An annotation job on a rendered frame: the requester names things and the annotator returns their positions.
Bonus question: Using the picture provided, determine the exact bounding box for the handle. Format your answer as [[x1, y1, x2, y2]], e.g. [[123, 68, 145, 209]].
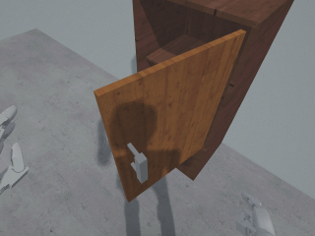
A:
[[127, 143, 149, 184]]

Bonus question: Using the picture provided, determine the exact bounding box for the left robot hand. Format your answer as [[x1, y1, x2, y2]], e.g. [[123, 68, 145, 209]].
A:
[[0, 105, 29, 195]]

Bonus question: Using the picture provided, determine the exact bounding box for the right robot hand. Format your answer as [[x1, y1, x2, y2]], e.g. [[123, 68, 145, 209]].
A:
[[235, 192, 276, 236]]

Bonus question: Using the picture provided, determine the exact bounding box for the cupboard door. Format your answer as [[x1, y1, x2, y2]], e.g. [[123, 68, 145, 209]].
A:
[[94, 29, 246, 203]]

